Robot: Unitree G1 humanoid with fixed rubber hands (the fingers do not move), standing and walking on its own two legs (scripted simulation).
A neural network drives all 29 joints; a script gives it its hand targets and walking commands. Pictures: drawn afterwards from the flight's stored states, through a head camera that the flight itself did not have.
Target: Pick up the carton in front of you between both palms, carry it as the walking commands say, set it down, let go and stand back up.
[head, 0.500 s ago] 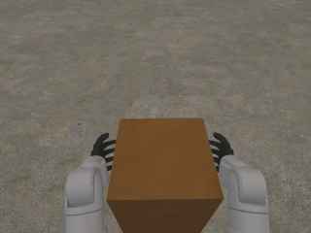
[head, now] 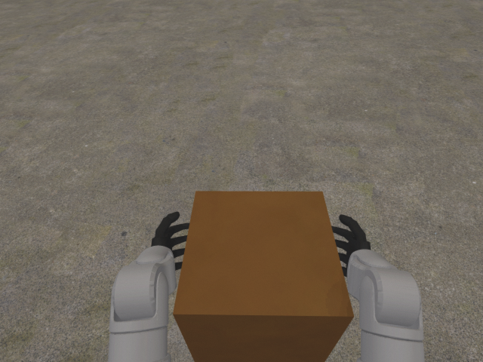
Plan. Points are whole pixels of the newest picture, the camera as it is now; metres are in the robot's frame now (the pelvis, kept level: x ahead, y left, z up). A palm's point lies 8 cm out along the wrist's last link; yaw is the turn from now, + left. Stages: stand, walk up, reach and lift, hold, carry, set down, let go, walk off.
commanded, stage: carry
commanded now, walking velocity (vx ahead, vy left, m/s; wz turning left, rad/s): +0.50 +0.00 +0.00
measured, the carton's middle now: (258, 284) +0.25 +0.00 -0.01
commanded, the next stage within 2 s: none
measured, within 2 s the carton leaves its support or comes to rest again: neither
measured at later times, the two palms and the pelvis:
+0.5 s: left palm (180, 121) +0.61 +0.17 +0.08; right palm (309, 120) +0.59 -0.13 +0.09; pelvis +0.34 +0.04 +0.00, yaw -4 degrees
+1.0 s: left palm (207, 63) +0.90 +0.13 +0.08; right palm (307, 65) +0.89 -0.17 +0.07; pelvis +0.62 -0.01 +0.00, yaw -1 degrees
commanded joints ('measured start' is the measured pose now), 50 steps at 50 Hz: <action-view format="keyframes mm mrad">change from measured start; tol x32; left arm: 1 -428 -993 -709 -120 -418 -20 -272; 50 -386 -960 -689 -119 -399 3 -270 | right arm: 1 -508 971 778 -107 425 -37 261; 50 -491 927 766 -138 412 -8 260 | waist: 1 3 -96 -333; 19 -1 -198 -112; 23 -37 314 -380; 50 -8 -176 -383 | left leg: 1 -391 57 -68 152 102 39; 20 -30 -87 220 -617 354 51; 23 553 357 -589 -833 208 255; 40 337 139 137 -785 918 93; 44 210 83 196 -514 854 -3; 47 -171 -47 28 -84 -159 -53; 50 -125 19 -52 -280 -154 -10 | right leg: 1 559 -311 446 -263 179 -57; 18 554 -196 85 -283 421 -6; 20 491 -157 9 -59 558 33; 23 -152 84 102 673 -299 123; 25 -243 -16 249 826 -300 64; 42 23 35 13 -59 238 96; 46 753 -336 341 -22 1129 -44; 50 559 -297 309 -200 655 -64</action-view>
